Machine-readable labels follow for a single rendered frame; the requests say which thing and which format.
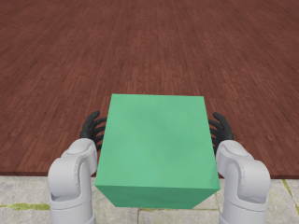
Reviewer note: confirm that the carton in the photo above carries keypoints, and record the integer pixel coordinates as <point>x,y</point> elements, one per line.
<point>157,152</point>

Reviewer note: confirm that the robot left forearm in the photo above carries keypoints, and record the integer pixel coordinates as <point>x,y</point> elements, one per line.
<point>70,185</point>

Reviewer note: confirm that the right robot hand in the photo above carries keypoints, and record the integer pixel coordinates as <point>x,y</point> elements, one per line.
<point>223,131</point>

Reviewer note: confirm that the robot right forearm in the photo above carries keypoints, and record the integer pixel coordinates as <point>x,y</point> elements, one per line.
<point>246,187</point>

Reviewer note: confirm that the left robot hand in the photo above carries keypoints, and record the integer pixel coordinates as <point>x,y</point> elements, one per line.
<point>89,131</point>

